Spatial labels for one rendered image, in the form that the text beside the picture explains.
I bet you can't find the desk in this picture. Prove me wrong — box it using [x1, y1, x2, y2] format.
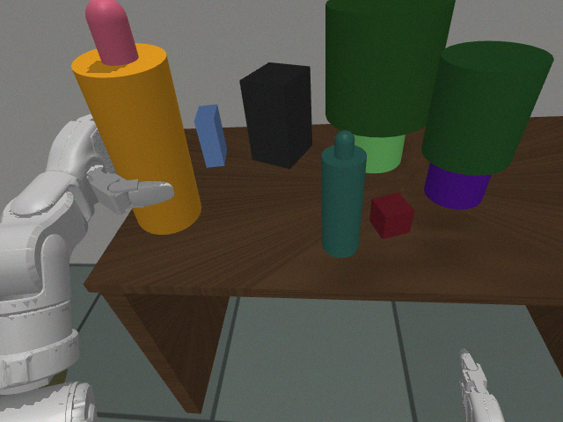
[83, 116, 563, 414]

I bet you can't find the potted plant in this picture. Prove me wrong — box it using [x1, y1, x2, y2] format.
[325, 0, 456, 173]
[421, 41, 554, 209]

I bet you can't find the left robot arm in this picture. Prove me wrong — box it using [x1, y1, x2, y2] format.
[0, 171, 99, 422]

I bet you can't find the left robot hand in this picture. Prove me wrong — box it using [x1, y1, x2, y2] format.
[45, 114, 174, 215]

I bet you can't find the right robot hand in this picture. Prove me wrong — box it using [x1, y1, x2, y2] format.
[459, 348, 505, 422]

